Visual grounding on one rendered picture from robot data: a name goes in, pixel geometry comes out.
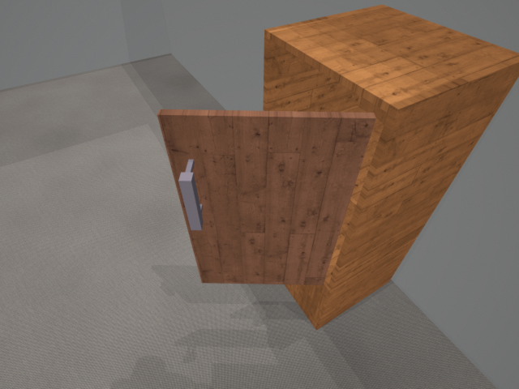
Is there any cupboard door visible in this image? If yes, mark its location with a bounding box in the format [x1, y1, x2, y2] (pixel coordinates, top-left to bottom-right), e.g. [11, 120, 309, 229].
[157, 109, 376, 285]

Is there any handle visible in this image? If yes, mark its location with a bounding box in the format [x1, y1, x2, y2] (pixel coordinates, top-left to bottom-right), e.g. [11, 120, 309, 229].
[178, 160, 204, 230]

